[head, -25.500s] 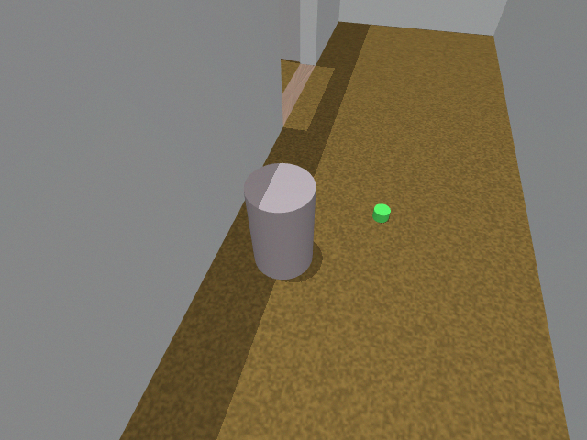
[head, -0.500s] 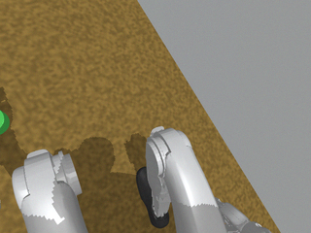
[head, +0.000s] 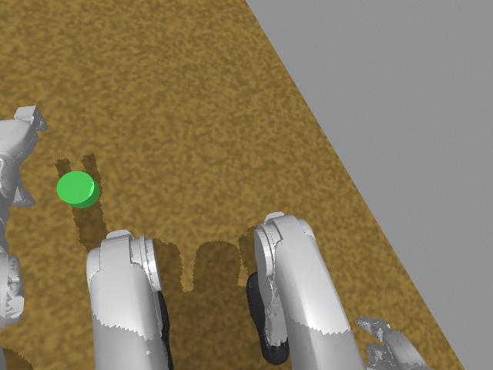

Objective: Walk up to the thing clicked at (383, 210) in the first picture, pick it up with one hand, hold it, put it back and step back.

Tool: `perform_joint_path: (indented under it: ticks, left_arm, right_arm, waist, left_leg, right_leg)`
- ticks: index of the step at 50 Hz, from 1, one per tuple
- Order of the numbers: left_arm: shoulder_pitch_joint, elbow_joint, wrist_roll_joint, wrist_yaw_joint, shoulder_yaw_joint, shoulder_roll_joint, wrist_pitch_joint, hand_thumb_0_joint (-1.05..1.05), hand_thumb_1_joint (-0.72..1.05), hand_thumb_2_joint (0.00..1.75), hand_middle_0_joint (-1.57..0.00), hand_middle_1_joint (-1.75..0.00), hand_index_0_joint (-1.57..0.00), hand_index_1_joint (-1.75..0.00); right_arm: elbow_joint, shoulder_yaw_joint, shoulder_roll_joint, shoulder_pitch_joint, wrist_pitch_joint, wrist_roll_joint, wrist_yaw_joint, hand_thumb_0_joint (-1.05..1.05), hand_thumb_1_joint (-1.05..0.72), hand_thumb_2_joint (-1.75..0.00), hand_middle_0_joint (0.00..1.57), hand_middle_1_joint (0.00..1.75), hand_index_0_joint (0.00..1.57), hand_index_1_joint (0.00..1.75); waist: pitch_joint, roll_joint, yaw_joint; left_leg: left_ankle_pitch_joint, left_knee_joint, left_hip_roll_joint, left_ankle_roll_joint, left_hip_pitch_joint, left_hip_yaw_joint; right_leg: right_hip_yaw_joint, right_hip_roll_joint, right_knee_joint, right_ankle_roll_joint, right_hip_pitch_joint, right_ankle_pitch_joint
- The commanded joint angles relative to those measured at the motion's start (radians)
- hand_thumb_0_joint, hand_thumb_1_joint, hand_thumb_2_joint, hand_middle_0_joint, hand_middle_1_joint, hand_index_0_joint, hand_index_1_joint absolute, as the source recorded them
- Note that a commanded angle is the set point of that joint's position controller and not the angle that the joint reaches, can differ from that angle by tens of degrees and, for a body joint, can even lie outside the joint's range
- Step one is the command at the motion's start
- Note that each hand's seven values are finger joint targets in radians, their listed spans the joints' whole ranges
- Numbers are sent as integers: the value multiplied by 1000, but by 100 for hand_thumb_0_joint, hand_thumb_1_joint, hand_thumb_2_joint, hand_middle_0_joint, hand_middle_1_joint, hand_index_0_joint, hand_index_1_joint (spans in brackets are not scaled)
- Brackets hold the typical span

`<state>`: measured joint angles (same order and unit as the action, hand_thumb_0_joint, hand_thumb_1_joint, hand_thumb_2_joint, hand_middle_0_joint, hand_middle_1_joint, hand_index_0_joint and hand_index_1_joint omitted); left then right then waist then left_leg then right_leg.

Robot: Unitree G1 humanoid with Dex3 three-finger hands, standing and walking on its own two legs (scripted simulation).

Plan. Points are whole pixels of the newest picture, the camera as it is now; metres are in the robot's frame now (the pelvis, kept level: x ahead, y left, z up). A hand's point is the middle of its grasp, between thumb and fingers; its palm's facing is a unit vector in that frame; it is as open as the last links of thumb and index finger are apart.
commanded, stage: withdraw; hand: left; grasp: from above
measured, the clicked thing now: (79, 189) +0.46 +0.30 -0.33
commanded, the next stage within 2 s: home in 0.12 s
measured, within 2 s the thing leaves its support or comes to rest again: neither
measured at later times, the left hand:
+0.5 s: hand (38, 168) +0.45 +0.31 -0.16, palm faces -0.31 -0.16 -0.94, open 12.5 cm
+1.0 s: hand out of the picture +0.29 +0.26 +0.07, palm faces -0.08 -0.84 -0.54, open 7.5 cm
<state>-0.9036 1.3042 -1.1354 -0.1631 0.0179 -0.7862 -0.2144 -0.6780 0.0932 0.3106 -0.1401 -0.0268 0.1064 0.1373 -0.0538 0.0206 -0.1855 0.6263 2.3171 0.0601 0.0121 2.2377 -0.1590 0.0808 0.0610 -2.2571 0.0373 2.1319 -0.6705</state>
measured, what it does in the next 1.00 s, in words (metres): rises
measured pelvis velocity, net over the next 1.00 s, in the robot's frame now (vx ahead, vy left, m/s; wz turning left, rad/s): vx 0.02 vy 0.00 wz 0.10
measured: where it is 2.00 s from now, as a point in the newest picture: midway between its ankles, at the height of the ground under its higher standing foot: (216, 344)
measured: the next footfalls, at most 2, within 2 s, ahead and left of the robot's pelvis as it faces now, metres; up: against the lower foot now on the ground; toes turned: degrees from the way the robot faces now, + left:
none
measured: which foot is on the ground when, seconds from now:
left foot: down 0.00-1.00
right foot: down 0.00-1.00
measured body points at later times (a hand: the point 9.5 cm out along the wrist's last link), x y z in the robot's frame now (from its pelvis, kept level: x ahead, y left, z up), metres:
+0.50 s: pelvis +0.01 +0.00 -0.02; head +0.22 +0.07 +0.37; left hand +0.46 +0.32 -0.10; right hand +0.08 -0.25 -0.14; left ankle +0.09 +0.14 -0.32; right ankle +0.11 -0.12 -0.32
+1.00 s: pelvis +0.02 +0.00 +0.17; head +0.17 +0.05 +0.59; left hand +0.29 +0.30 +0.10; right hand +0.26 -0.23 +0.08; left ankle +0.09 +0.14 -0.32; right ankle +0.11 -0.12 -0.32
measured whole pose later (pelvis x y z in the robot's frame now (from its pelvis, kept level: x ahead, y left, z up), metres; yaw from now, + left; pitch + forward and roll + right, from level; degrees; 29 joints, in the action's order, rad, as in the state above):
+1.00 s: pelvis +0.02 +0.00 +0.17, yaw +6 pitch +29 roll -5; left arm -0.05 0.29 -0.27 -0.04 0.06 -0.40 0.17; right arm -0.57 -0.02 0.27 -0.06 -0.06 -0.03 0.00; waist -0.18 -0.01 -0.04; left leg 0.61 1.78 0.05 0.02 1.68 -0.09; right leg 0.05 0.02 -1.74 0.02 1.59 -0.66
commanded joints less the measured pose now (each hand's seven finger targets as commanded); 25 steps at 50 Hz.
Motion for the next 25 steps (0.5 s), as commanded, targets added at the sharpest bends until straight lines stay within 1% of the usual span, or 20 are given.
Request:
perform_joint_path:
  ticks: [1,3,4,8,9,10,11,12,13,14,15,16,17,18,19,20,21,22,23,25]
  left_arm:
    - [-268,-89,-31,-69,50,-249,-64,0,-51,99,-7,-100,-8,-100]
    - [-295,-70,-52,-104,46,-243,-85,0,-51,99,-7,-100,-7,-100]
    - [-284,-42,-63,-122,47,-238,-92,0,-51,99,-7,-101,-8,-100]
    - [-343,-85,-104,-220,115,-322,-117,0,-49,97,-7,-100,-8,-99]
    - [-343,-93,-118,-244,127,-327,-118,0,-49,97,-8,-100,-9,-98]
    - [-354,-101,-126,-267,138,-332,-114,0,-41,89,-16,-92,-17,-90]
    - [-348,-102,-128,-286,146,-326,-105,0,-33,90,-24,-84,-22,-82]
    - [-336,-96,-131,-302,150,-324,-91,0,-41,91,-16,-92,-14,-90]
    - [-370,-128,-125,-317,162,-333,-81,0,-33,91,-24,-84,-22,-82]
    - [-339,-143,-127,-329,178,-339,-63,0,-28,92,-25,-76,-22,-74]
    - [-320,-146,-111,-333,175,-327,-42,0,-36,89,-17,-84,-16,-82]
    - [-314,-175,-96,-334,179,-318,-23,0,-28,87,-24,-76,-21,-74]
    - [-292,-183,-81,-327,172,-299,-3,0,-22,88,-24,-68,-21,-66]
    - [-278,-201,-54,-319,177,-295,13,0,-14,91,-24,-64,-22,-66]
    - [-237,-172,-33,-301,147,-247,36,0,-10,90,-24,-62,-22,-64]
    - [-229,-211,1,-282,143,-227,53,0,-8,90,-24,-61,-22,-63]
    - [-218,-258,35,-263,151,-229,67,0,-2,91,-24,-59,-22,-61]
    - [-165,-280,70,-237,153,-213,84,0,5,89,-23,-56,-21,-58]
    - [-95,-284,106,-209,141,-169,103,0,12,89,-23,-54,-21,-56]
    - [-31,-388,187,-144,120,-126,133,0,25,88,-22,-48,-21,-49]
  right_arm:
    - [12,-47,214,-155,4,10,-35,0,-89,-90,20,30,20,30]
    - [7,-40,222,-154,6,21,-35,0,-89,-90,20,30,20,30]
    - [3,-37,219,-152,9,27,-35,0,-89,-89,20,30,20,30]
    - [-10,-37,235,-150,4,51,-35,0,-89,-89,20,30,20,30]
    - [-12,-36,235,-154,4,55,-36,0,-89,-89,20,30,20,30]
    - [-20,-41,238,-157,-1,60,-36,0,-88,-89,20,30,20,30]
    - [-25,-46,235,-158,-7,63,-34,0,-88,-89,20,30,20,30]
    - [-28,-49,235,-164,-14,68,-32,0,-88,-89,20,30,20,30]
    - [-31,-58,238,-167,-23,69,-28,0,-88,-89,20,30,20,30]
    - [-33,-62,233,-173,-27,69,-25,0,-88,-89,20,30,20,30]
    - [-30,-70,229,-171,-33,69,-21,0,-89,-89,20,30,20,30]
    - [-30,-78,229,-173,-40,67,-18,0,-88,-89,20,30,20,30]
    - [-32,-86,224,-184,-43,64,-13,0,-88,-90,20,30,20,30]
    - [-32,-95,224,-182,-46,57,-11,0,-88,-90,20,30,20,30]
    - [-35,-103,216,-194,-49,51,-9,0,-89,-90,20,30,20,30]
    - [-34,-114,214,-202,-51,43,-7,0,-89,-90,20,30,20,30]
    - [-31,-125,211,-210,-50,33,-6,0,-89,-90,20,30,20,30]
    - [-28,-134,203,-214,-48,23,-4,0,-89,-90,20,30,20,30]
    - [-28,-147,195,-222,-48,11,-2,0,-89,-90,20,30,20,30]
    - [-6,-164,185,-215,-40,-21,-2,0,-89,-90,20,30,20,30]
  waist:
    - [-522,-214,-14]
    - [-521,-245,-35]
    - [-527,-256,-33]
    - [-619,-380,-9]
    - [-636,-402,-17]
    - [-646,-404,-17]
    - [-664,-425,-16]
    - [-674,-432,-17]
    - [-692,-451,-20]
    - [-728,-472,-4]
    - [-739,-460,-2]
    - [-751,-457,7]
    - [-772,-463,15]
    - [-784,-458,26]
    - [-770,-418,20]
    - [-771,-390,27]
    - [-807,-388,41]
    - [-838,-373,65]
    - [-835,-344,74]
    - [-834,-278,82]
  left_leg:
    - [-54,-195,-29,-36,-387,86]
    - [-50,-190,-28,-29,-405,73]
    - [-54,-181,-27,-27,-405,73]
    - [-73,-167,-29,-11,-495,69]
    - [-80,-168,-30,-9,-506,65]
    - [-82,-164,-30,-9,-517,68]
    - [-90,-163,-30,-7,-532,71]
    - [-106,-153,-28,-8,-542,75]
    - [-105,-158,-28,-6,-547,76]
    - [-118,-160,-26,-5,-560,78]
    - [-122,-155,-25,-9,-556,83]
    - [-117,-163,-27,-12,-559,90]
    - [-112,-174,-26,-12,-558,94]
    - [-105,-184,-28,-16,-549,100]
    - [-104,-187,-27,-21,-542,102]
    - [-94,-203,-30,-27,-534,108]
    - [-86,-221,-33,-29,-531,111]
    - [-96,-239,-34,-30,-546,117]
    - [-108,-260,-36,-31,-569,119]
    - [-107,-298,-38,-39,-570,121]
  right_leg:
    - [69,29,227,-74,-235,110]
    - [90,27,201,-75,-201,108]
    - [86,30,189,-77,-195,108]
    - [106,21,143,-81,-163,120]
    - [112,24,130,-82,-160,126]
    - [117,21,127,-80,-147,131]
    - [116,20,123,-82,-140,137]
    - [110,19,125,-80,-142,153]
    - [113,14,118,-81,-131,155]
    - [107,16,120,-84,-148,166]
    - [100,14,126,-83,-153,170]
    - [101,9,137,-80,-156,172]
    - [93,12,148,-82,-172,168]
    - [92,10,158,-81,-176,164]
    - [85,13,181,-78,-198,168]
    - [84,11,209,-74,-211,163]
    - [76,11,226,-75,-246,151]
    - [67,10,242,-74,-290,156]
    - [64,9,262,-73,-315,170]
    - [50,13,315,-70,-368,172]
